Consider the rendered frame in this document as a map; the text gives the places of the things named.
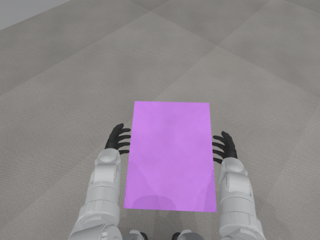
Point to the left robot upper arm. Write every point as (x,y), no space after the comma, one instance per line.
(106,231)

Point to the carton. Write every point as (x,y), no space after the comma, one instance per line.
(170,164)

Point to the right robot shin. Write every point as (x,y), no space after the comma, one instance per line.
(185,231)

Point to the robot shin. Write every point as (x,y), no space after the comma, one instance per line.
(185,231)
(135,232)

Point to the robot left hand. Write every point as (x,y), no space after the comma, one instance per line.
(114,138)

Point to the robot right hand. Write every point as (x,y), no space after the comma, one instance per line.
(228,147)

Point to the robot left forearm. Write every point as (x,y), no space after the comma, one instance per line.
(102,197)

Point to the robot right forearm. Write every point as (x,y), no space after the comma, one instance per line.
(238,213)

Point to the left robot shin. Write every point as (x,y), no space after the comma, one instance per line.
(135,232)

